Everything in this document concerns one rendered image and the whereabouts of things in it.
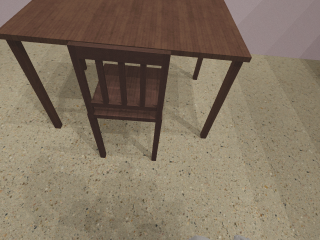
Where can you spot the chair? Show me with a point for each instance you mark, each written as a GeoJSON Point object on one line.
{"type": "Point", "coordinates": [123, 92]}

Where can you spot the table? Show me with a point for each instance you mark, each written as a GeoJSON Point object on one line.
{"type": "Point", "coordinates": [188, 28]}

